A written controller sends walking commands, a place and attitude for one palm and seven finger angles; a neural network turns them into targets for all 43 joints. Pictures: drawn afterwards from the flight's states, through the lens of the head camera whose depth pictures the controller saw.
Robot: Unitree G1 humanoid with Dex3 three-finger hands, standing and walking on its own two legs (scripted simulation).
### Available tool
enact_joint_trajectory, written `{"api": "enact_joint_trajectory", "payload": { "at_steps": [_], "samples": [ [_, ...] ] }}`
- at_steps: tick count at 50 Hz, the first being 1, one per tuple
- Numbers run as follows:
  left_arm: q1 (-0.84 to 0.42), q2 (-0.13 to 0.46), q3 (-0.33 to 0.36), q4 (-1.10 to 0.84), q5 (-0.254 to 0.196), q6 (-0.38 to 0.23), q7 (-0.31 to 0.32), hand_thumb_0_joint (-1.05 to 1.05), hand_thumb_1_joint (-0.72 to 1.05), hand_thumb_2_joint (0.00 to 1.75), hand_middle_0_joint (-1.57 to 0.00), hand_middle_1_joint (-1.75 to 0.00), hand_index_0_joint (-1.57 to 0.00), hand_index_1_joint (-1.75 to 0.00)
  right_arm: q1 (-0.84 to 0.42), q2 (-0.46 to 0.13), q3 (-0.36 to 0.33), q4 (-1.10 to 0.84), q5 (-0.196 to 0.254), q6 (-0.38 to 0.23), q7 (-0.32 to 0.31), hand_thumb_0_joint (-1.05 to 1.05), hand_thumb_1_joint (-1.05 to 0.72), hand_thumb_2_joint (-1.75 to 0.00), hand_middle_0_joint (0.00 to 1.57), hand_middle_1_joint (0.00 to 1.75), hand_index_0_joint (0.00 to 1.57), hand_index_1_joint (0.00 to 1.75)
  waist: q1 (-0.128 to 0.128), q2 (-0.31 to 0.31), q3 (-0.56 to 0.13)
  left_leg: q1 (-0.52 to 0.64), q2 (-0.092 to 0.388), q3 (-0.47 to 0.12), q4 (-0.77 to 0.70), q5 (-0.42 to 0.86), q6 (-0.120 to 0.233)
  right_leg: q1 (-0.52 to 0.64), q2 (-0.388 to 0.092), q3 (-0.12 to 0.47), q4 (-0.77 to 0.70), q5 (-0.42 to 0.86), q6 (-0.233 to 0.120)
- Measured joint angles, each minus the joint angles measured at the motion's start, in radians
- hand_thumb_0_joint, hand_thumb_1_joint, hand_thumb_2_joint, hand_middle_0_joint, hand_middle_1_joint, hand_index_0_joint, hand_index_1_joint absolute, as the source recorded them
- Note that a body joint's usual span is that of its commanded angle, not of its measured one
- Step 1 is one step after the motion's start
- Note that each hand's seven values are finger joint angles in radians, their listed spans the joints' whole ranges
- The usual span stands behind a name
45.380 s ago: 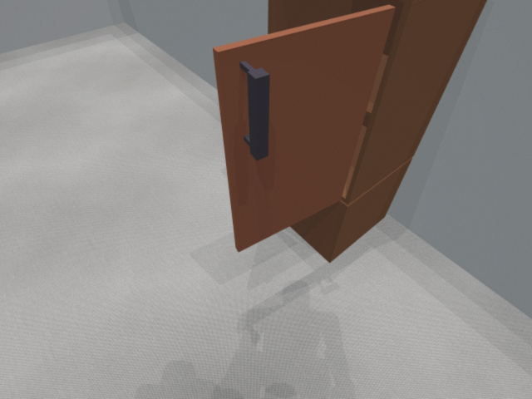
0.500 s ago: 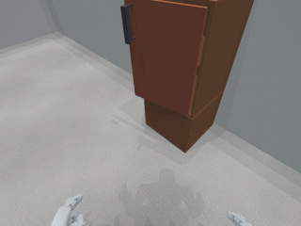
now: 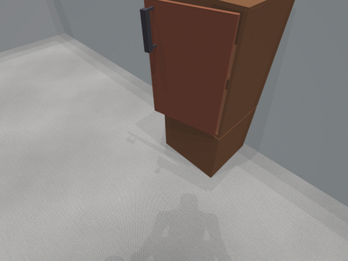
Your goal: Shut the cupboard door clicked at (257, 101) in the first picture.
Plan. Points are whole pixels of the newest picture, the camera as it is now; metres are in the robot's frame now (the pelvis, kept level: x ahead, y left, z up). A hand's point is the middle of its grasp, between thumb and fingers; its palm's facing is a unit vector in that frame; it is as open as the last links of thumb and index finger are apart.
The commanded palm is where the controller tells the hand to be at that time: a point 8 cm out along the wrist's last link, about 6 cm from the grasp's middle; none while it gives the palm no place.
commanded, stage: let the arm hang, fingers relaxed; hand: left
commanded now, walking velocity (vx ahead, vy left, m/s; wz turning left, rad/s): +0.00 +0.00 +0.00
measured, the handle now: (150, 29) +0.95 +0.14 +0.13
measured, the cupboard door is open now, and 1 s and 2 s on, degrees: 13 13 13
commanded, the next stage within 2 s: look to check the result in 0.40 s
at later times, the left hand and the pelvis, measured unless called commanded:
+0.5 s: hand out of the picture -0.02 +0.15 -0.18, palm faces +0.03 -0.99 -0.15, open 7.4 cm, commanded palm none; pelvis +0.01 +0.00 +0.00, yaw +0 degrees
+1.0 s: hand out of the picture +0.01 +0.19 -0.17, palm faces +0.01 -0.98 -0.22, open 7.4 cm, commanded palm none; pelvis +0.02 +0.00 +0.00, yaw -1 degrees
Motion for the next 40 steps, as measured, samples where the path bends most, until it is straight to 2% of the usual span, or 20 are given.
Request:
{"api": "enact_joint_trajectory", "payload": {
  "at_steps": [9,18,40],
  "samples": [
    [-0.004,-0.059,-0.011,0.021,0.0,-0.009,0.003,0.0,0.91,0.9,-0.2,-0.29,-0.19,-0.3,0.007,0.04,0.002,0.033,0.001,-0.005,-0.002,0.01,-0.91,-0.9,0.2,0.3,0.2,0.3,-0.001,-0.019,-0.009,0.007,-0.006,0.012,-0.015,0.002,0.003,-0.006,-0.007,0.011,0.007,-0.006,0.004],
    [-0.001,-0.099,-0.013,0.032,0.0,-0.015,0.005,0.0,0.91,0.9,-0.2,-0.29,-0.2,-0.3,0.022,0.051,-0.001,0.048,0.003,-0.013,-0.011,0.0,-0.91,-0.9,0.2,0.3,0.2,0.3,0.0,-0.041,-0.006,0.011,-0.011,0.015,-0.022,-0.002,0.006,-0.004,-0.012,0.014,0.002,-0.01,0.007],
    [-0.004,-0.043,0.002,0.041,0.002,-0.019,0.008,0.0,0.91,0.9,-0.2,-0.29,-0.19,-0.3,-0.016,0.016,-0.008,0.038,0.005,-0.019,-0.011,0.0,-0.91,-0.9,0.2,0.3,0.2,0.3,0.003,-0.026,0.006,0.031,-0.017,0.018,-0.034,-0.009,0.009,0.019,-0.017,0.018,-0.016,-0.013,0.012]
  ]
}}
